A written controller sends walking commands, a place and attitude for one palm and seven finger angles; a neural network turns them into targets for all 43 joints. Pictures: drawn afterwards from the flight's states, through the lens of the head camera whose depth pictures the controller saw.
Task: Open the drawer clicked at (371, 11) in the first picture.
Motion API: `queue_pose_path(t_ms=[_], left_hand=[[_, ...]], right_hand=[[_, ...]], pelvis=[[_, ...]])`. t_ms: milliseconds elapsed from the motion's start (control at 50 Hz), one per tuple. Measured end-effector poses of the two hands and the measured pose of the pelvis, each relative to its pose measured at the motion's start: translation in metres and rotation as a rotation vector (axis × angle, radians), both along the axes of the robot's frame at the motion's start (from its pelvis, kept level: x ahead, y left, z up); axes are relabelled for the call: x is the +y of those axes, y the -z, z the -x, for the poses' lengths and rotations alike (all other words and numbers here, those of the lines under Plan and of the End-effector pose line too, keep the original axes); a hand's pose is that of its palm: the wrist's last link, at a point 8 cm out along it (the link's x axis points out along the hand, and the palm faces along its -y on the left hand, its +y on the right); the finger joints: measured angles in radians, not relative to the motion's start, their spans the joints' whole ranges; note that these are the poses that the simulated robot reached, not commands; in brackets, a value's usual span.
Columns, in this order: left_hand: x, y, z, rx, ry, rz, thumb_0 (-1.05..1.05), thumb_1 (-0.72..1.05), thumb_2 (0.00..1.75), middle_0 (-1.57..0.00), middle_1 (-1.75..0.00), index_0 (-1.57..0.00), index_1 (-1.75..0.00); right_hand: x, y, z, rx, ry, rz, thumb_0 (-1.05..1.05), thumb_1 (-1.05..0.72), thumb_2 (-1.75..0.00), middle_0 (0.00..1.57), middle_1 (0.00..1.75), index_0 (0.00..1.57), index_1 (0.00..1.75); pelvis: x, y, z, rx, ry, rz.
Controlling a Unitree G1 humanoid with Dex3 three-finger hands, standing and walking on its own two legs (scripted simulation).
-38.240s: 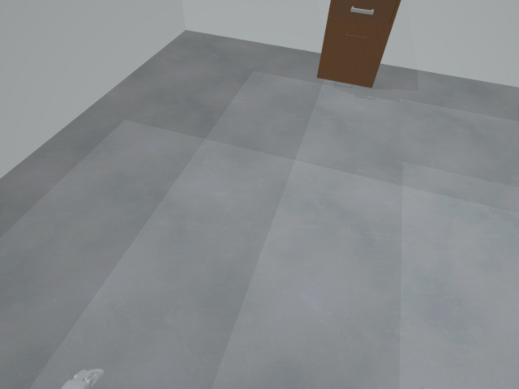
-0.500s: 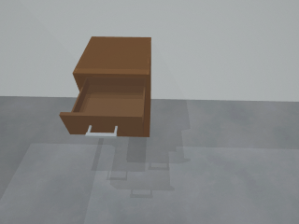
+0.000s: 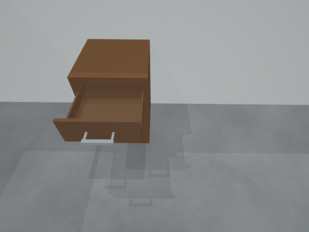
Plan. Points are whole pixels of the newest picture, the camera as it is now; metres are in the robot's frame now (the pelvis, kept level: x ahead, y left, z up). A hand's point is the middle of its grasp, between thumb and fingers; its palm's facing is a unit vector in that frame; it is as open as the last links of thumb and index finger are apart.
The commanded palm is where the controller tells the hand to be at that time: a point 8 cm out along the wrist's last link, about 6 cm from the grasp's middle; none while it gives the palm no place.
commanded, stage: look to check the result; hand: left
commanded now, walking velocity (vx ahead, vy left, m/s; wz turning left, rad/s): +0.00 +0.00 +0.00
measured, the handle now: (98, 138) +0.55 +0.29 -0.24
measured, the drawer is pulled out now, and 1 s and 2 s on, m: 0.30 0.30 0.30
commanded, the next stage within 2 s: stand and wait in 0.38 s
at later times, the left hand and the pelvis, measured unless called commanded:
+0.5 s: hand out of the picture -0.04 +0.12 -0.17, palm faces +0.05 -0.98 -0.17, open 7.4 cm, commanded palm none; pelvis +0.00 -0.02 +0.00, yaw +0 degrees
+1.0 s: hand out of the picture -0.03 +0.11 -0.17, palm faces +0.06 -0.98 -0.17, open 7.4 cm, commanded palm none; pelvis +0.01 -0.04 +0.00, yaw +0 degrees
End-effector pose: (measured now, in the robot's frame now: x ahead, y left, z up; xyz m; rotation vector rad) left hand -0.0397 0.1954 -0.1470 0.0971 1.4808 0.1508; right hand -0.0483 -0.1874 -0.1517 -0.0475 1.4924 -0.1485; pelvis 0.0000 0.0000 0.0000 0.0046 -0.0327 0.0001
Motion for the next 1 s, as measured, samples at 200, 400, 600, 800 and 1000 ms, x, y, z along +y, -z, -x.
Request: queue_pose_path(t_ms=[200, 400, 600, 800, 1000], left_hand=[[-0.007, -0.002, 0.007, 0.019, -0.009, -0.009, 0.01, 0.9, 0.9, -0.2, -0.3, -0.2, -0.3], [-0.017, -0.002, 0.005, 0.013, -0.011, -0.009, 0.01, 0.9, 0.9, -0.2, -0.3, -0.2, -0.3], [-0.026, -0.002, -0.001, -0.004, -0.012, -0.012, 0.01, 0.9, 0.9, -0.2, -0.3, -0.2, -0.3], [-0.031, -0.003, -0.001, 0.005, -0.018, -0.017, 0.01, 0.9, 0.9, -0.2, -0.3, -0.2, -0.3], [-0.034, -0.002, -0.003, 0.013, -0.022, -0.017, 0.01, 0.9, 0.9, -0.2, -0.3, -0.2, -0.3]], right_hand=[[-0.007, 0.002, -0.007, -0.009, -0.005, -0.006, 0.0, -0.91, -0.9, 0.2, 0.3, 0.2, 0.3], [-0.017, 0.003, -0.01, -0.013, -0.006, -0.007, 0.0, -0.91, -0.9, 0.2, 0.3, 0.2, 0.3], [-0.025, 0.003, -0.008, -0.001, -0.006, -0.009, 0.0, -0.91, -0.9, 0.2, 0.3, 0.2, 0.3], [-0.032, 0.003, -0.005, 0.018, -0.003, -0.008, 0.0, -0.91, -0.9, 0.2, 0.3, 0.2, 0.3], [-0.037, 0.001, -0.008, 0.022, 0.0, 0.002, 0.0, -0.91, -0.9, 0.2, 0.3, 0.2, 0.3]], pelvis=[[-0.008, 0.0, -0.001, -0.001, -0.001, -0.001], [-0.017, 0.0, -0.001, -0.002, 0.0, -0.003], [-0.026, 0.0, -0.002, -0.004, -0.003, -0.004], [-0.033, 0.0, -0.004, 0.0, -0.003, -0.003], [-0.036, 0.0, -0.008, 0.002, -0.002, 0.001]])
